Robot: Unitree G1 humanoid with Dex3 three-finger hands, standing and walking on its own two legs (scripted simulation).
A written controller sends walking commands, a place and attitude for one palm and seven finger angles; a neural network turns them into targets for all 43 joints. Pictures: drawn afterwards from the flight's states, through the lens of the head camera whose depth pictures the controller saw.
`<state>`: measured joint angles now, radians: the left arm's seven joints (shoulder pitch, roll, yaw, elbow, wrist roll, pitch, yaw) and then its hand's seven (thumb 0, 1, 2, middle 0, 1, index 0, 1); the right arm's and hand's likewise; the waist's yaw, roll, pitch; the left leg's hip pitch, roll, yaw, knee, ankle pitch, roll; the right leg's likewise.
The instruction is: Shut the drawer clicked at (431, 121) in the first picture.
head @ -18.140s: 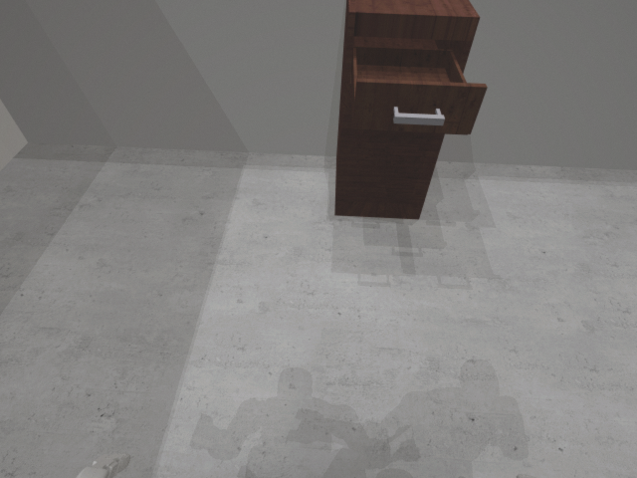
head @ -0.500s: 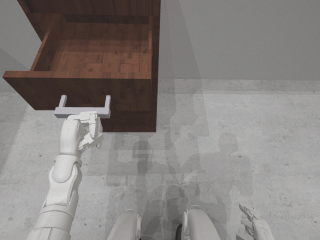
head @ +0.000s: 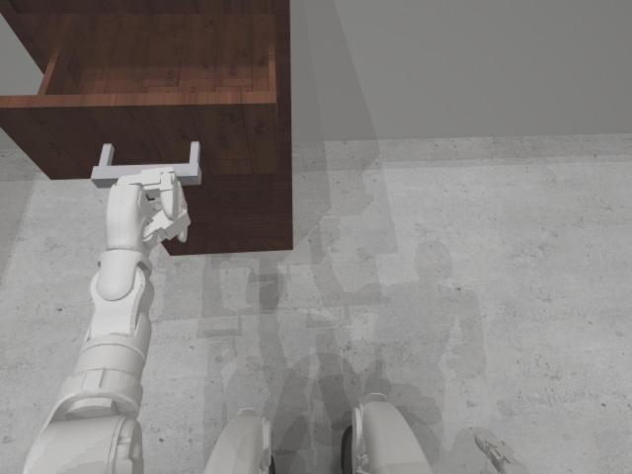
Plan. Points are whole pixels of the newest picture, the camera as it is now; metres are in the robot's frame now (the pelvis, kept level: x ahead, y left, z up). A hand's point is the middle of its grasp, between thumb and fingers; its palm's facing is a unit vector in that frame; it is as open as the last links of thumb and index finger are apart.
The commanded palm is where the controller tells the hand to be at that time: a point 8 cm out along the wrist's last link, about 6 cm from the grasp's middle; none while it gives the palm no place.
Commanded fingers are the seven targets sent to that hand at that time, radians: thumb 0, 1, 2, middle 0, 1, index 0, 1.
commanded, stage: push the drawer shut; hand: left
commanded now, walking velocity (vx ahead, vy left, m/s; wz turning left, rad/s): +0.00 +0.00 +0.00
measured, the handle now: (150, 163) +0.50 +0.21 +0.04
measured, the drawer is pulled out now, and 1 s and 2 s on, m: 0.17 0.04 0.00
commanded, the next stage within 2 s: pull the fist back off the drawer in 1.76 s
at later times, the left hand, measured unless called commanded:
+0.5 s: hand (186, 170) +0.49 +0.17 +0.03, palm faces +0.04 -1.00 -0.05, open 3.3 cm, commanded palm +0.48 +0.21 +0.04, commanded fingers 0.00 0.90 0.90 -1.40 -1.60 -1.40 -1.60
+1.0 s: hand (191, 132) +0.56 +0.17 +0.03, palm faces +0.04 -1.00 -0.04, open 3.4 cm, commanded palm +0.54 +0.21 +0.04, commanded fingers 0.00 0.90 0.90 -1.40 -1.60 -1.40 -1.60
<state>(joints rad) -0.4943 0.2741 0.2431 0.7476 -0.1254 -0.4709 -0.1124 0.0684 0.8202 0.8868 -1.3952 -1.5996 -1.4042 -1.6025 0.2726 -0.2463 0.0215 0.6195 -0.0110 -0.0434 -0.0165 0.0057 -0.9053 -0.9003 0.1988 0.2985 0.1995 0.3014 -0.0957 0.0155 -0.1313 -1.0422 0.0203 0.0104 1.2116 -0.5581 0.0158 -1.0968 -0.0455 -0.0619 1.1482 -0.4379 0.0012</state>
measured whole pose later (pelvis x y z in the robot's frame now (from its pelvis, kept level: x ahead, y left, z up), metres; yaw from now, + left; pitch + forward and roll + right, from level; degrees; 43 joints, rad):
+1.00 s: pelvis +0.00 +0.00 -0.01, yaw -2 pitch +29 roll -3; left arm -1.00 0.53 0.44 1.20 0.00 -0.47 -0.14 0.05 0.83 0.89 -1.40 -1.60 -1.40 -1.60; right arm 0.35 -0.26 0.06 0.61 -0.06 0.07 0.02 0.00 -0.91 -0.90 0.20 0.30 0.20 0.30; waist -0.23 0.03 -0.11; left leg -1.20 0.05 -0.01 1.27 -0.58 0.02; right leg -1.24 -0.02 -0.08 1.16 -0.43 0.00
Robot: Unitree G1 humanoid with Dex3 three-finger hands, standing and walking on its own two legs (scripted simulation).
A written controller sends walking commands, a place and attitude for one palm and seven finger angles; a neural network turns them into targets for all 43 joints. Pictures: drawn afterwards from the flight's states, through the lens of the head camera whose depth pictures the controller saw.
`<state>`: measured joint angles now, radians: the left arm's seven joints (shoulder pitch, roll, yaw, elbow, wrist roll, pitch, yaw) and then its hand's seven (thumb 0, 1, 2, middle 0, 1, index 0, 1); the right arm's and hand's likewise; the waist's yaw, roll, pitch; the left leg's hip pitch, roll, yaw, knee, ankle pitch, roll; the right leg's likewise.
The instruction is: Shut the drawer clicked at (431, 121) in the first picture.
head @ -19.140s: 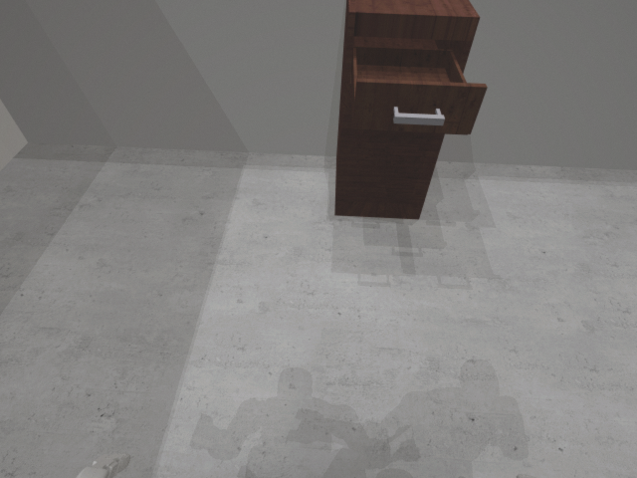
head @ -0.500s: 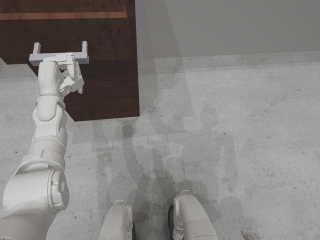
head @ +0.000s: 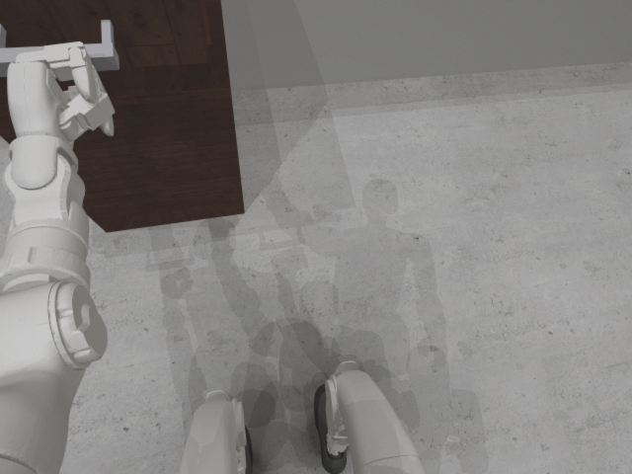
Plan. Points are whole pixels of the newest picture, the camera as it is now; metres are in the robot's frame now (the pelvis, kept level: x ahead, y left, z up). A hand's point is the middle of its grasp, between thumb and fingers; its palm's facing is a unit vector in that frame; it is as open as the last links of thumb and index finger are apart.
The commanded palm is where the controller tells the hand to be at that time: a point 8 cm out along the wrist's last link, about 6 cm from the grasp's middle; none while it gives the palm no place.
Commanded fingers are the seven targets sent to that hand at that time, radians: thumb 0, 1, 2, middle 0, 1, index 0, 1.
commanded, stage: push the drawer shut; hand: left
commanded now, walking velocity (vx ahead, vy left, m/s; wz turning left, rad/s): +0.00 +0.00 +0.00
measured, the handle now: (54, 45) +0.62 +0.24 +0.05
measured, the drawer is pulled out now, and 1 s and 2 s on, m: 0.04 0.00 0.00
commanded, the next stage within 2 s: pull the fist back off the drawer in 0.76 s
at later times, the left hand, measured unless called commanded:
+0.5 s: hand (96, 68) +0.59 +0.19 +0.05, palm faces +0.07 -1.00 -0.04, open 3.4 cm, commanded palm +0.59 +0.21 +0.05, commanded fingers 0.00 0.90 0.90 -1.40 -1.60 -1.40 -1.60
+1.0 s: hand (88, 63) +0.59 +0.20 +0.05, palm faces +0.09 -0.99 -0.06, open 3.5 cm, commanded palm +0.61 +0.19 +0.05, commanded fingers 0.00 0.90 0.90 -1.40 -1.60 -1.40 -1.60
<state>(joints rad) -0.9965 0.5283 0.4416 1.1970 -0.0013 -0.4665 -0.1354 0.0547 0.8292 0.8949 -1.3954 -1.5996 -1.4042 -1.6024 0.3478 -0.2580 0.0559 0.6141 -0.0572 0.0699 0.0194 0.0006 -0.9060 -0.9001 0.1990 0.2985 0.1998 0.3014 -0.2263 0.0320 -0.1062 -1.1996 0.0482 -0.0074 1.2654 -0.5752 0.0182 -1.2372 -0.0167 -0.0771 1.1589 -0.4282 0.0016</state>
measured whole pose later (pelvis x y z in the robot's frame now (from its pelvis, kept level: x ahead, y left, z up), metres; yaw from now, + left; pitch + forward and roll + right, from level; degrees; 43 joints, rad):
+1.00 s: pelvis -0.04 +0.00 -0.03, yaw -1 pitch +34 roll -7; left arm -1.42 0.80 0.36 1.39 0.12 -0.30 -0.11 0.11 0.64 0.94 -1.39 -1.60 -1.40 -1.60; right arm 0.40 -0.26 0.13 0.64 -0.09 0.01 0.02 0.00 -0.91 -0.90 0.20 0.30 0.20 0.30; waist -0.36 0.04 -0.08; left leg -1.46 0.04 -0.07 1.38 -0.53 0.02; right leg -1.44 -0.02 -0.14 1.21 -0.37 0.00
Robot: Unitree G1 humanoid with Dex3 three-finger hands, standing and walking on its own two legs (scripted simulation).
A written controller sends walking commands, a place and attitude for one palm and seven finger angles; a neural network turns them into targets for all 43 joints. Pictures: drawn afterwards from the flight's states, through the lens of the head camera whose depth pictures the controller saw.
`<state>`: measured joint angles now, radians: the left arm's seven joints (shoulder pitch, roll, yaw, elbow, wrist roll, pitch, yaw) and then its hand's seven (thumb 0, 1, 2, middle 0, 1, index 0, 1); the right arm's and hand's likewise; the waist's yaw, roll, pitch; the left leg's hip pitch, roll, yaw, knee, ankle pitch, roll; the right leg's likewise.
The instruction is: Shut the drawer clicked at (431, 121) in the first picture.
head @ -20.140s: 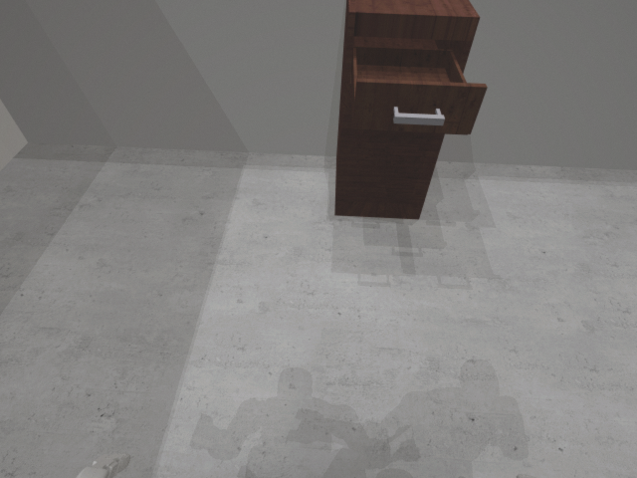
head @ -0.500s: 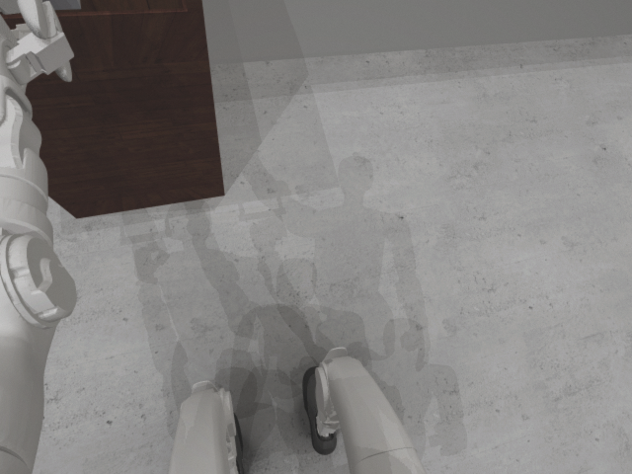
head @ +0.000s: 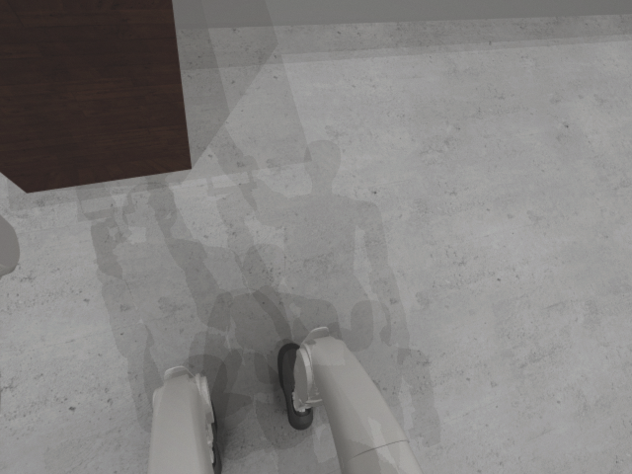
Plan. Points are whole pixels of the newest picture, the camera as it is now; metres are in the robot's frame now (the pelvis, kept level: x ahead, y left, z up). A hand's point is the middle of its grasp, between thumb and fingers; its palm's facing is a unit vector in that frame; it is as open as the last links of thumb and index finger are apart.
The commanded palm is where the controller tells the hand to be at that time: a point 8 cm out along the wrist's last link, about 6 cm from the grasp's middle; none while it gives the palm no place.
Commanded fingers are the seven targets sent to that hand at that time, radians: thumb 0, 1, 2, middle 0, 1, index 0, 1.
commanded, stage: pull the fist back off the drawer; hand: left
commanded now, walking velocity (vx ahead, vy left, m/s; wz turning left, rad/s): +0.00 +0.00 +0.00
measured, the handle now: out of the picture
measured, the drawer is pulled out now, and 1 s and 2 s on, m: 0.00 0.00 0.00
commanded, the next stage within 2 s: draw the hand back to the body in 0.56 s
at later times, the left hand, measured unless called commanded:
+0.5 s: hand out of the picture +0.63 +0.19 +0.08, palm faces +0.09 -1.00 -0.03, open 3.3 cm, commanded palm +0.60 +0.20 +0.08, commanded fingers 0.00 0.90 0.90 -1.40 -1.60 -1.40 -1.60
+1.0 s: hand out of the picture +0.52 +0.22 +0.14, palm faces +0.11 -0.99 -0.03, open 3.2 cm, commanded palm +0.48 +0.25 +0.15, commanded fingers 0.00 0.90 0.90 -1.40 -1.60 -1.40 -1.60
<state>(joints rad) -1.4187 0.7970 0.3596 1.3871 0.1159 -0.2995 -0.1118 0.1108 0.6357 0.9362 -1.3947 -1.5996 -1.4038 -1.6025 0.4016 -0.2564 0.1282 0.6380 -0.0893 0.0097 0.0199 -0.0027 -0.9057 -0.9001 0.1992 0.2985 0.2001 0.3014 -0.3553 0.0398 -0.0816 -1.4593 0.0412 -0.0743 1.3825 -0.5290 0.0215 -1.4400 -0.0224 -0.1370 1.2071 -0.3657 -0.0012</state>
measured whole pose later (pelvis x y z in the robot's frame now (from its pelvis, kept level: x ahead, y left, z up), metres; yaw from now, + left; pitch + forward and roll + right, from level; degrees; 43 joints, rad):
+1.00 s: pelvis +0.09 +0.01 +0.09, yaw +0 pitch +22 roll -4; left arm -0.45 0.36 0.33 0.59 -0.17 -0.27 -0.14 0.01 0.89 0.90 -1.39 -1.60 -1.40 -1.60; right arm 0.37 -0.24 0.04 0.54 0.01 0.06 0.04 0.00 -0.91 -0.90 0.20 0.30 0.20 0.30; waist -0.10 0.04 -0.15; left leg -0.81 0.04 -0.01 0.95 -0.53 0.02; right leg -0.85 0.01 -0.06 0.84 -0.37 0.02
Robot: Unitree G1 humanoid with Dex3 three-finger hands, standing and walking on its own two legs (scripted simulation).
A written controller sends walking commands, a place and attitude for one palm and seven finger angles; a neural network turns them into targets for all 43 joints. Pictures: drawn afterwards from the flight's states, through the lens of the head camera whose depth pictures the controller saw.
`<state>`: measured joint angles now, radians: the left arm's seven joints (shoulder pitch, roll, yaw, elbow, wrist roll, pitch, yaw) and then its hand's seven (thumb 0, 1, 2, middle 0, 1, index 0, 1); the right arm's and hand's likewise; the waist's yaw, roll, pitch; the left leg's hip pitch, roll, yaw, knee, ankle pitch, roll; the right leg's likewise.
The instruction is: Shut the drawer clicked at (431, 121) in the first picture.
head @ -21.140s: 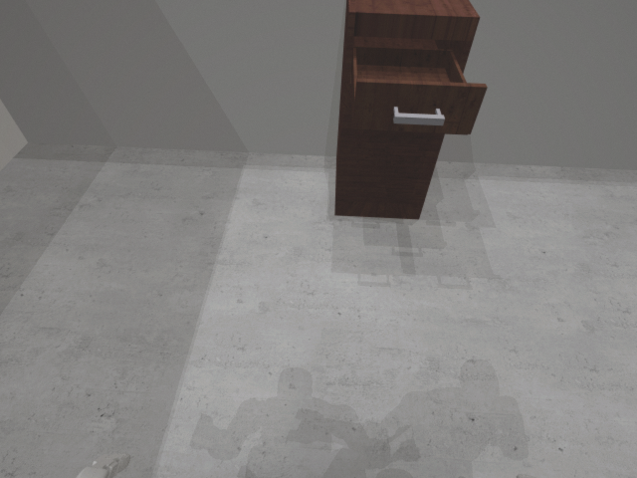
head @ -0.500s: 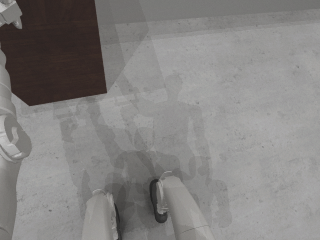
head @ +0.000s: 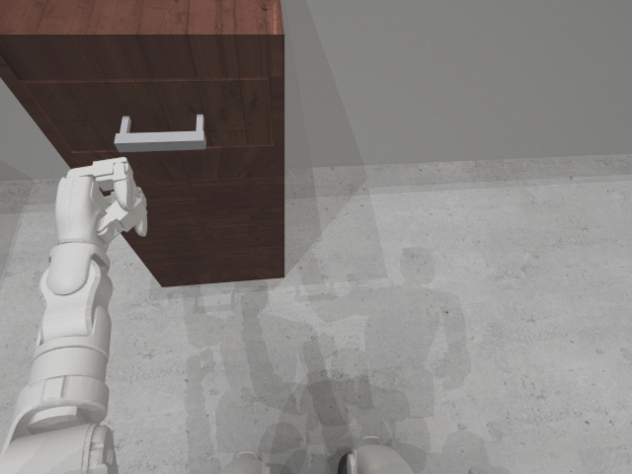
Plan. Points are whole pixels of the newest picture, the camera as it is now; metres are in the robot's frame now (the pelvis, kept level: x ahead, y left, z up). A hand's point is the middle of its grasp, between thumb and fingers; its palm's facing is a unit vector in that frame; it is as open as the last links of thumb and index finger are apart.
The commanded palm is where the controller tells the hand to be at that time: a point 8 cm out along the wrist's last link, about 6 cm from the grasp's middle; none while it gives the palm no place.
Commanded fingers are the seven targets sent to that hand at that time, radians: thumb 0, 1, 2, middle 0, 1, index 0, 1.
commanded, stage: draw the hand back to the body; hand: left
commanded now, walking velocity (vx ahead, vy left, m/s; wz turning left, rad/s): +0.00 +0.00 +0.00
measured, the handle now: (162, 131) +0.61 +0.23 -0.01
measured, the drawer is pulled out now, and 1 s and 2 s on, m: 0.00 0.00 0.00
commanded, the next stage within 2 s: step back with the hand held close in 1.04 s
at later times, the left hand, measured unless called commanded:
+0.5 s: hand (37, 306) +0.27 +0.23 +0.15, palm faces +0.29 -0.91 -0.29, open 3.2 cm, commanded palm +0.22 +0.27 +0.16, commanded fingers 0.00 0.90 0.90 -1.40 -1.60 -1.40 -1.60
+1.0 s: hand out of the picture +0.15 +0.24 +0.22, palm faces +0.45 -0.79 -0.41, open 3.2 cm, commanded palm +0.11 +0.27 +0.23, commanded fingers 0.00 0.90 0.90 -1.40 -1.60 -1.40 -1.60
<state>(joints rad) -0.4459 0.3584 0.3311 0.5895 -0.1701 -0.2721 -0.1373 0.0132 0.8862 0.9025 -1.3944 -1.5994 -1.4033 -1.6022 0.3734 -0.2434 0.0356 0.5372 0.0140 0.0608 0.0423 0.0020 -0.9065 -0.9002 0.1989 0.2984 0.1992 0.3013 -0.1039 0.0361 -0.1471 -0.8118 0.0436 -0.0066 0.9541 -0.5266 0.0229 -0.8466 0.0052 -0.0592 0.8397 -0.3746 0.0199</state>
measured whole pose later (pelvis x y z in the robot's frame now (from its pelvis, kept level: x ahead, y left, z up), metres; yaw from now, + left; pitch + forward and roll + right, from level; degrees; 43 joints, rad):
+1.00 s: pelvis -0.01 -0.02 +0.06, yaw +2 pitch -4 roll -1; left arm 0.53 0.33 0.30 -0.48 -0.05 -0.11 0.10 0.01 0.89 0.90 -1.40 -1.60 -1.41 -1.60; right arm 0.21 -0.23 0.03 0.61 0.00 -0.13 -0.08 0.01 -0.90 -0.90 0.20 0.30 0.20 0.30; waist 0.08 0.09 0.02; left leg -0.06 0.02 0.00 0.45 -0.31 0.01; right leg -0.12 -0.01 -0.06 0.41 -0.21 0.01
